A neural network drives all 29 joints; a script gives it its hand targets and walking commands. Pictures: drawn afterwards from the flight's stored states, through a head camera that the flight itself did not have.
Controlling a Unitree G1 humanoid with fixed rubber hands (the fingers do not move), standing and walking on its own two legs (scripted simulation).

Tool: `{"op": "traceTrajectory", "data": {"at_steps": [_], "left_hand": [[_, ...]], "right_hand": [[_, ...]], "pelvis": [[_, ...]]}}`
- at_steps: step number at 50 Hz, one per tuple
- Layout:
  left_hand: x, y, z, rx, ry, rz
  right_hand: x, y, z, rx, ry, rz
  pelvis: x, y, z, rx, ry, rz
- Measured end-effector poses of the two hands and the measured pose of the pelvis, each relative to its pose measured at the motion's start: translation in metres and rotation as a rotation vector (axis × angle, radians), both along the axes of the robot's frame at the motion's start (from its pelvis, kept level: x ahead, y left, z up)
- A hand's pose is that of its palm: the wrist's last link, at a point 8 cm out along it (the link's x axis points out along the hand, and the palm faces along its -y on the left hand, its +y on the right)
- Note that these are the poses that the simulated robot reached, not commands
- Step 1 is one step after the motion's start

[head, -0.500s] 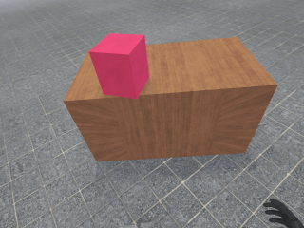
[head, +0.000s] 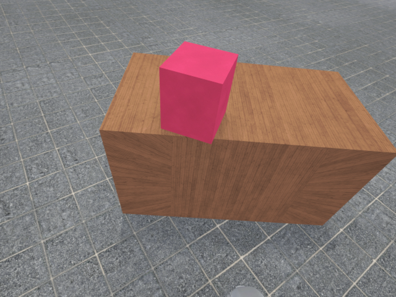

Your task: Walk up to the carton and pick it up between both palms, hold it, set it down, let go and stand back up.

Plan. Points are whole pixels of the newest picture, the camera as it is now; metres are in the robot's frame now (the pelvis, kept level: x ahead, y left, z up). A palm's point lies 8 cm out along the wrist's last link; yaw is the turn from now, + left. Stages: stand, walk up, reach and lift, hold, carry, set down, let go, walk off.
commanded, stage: walk up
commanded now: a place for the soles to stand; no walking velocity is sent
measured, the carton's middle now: (198, 92) +0.78 +0.00 -0.02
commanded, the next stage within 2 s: none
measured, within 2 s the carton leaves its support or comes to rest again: neither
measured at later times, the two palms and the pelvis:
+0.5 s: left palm (65, 285) +0.18 +0.27 -0.08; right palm out of the picture +0.10 -0.40 -0.09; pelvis +0.08 -0.06 -0.01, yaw +0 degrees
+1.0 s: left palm (66, 242) +0.26 +0.30 -0.08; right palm (348, 248) +0.26 -0.37 -0.09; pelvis +0.17 -0.04 -0.01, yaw +0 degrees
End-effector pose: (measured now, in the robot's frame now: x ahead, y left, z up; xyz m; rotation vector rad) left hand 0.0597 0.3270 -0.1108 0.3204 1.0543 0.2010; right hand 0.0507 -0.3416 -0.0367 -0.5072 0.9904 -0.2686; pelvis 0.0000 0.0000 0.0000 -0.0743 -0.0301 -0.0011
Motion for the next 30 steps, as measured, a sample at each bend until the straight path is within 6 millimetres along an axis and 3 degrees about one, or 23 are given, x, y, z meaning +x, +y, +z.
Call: {"op": "traceTrajectory", "data": {"at_steps": [5, 11, 15, 21, 24, 27, 30], "left_hand": [[0.003, 0.007, 0.001, 0.004, 0.049, 0.020], [0.022, 0.002, 0.005, 0.016, 0.066, 0.010], [0.045, -0.009, 0.010, 0.032, 0.050, -0.004], [0.093, -0.035, 0.023, 0.068, -0.024, -0.047], [0.111, -0.051, 0.030, 0.097, -0.059, -0.063], [0.122, -0.065, 0.032, 0.130, -0.088, -0.055], [0.127, -0.068, 0.048, 0.167, -0.123, -0.026]], "right_hand": [[0.015, 0.006, -0.004, 0.013, 0.010, 0.005], [0.020, -0.001, -0.010, 0.025, 0.059, -0.011], [0.017, -0.012, -0.016, 0.039, 0.095, -0.033], [0.023, -0.036, -0.033, 0.077, 0.115, -0.055], [0.041, -0.050, -0.048, 0.105, 0.098, -0.051], [0.073, -0.062, -0.068, 0.139, 0.044, -0.035], [0.103, -0.065, -0.072, 0.169, -0.001, -0.006]], "pelvis": [[0.014, 0.005, 0.001, 0.013, 0.024, 0.005], [0.031, -0.002, 0.002, 0.025, 0.055, -0.002], [0.043, -0.013, 0.001, 0.040, 0.062, -0.002], [0.060, -0.038, -0.002, 0.074, 0.071, -0.004], [0.072, -0.055, -0.009, 0.094, 0.063, -0.005], [0.083, -0.071, -0.019, 0.090, 0.015, -0.004], [0.096, -0.080, -0.015, 0.097, -0.028, 0.015]]}}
